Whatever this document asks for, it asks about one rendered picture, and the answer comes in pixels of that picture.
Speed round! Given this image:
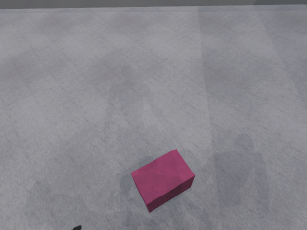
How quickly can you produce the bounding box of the carton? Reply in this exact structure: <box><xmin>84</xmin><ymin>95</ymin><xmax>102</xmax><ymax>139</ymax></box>
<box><xmin>131</xmin><ymin>149</ymin><xmax>195</xmax><ymax>212</ymax></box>

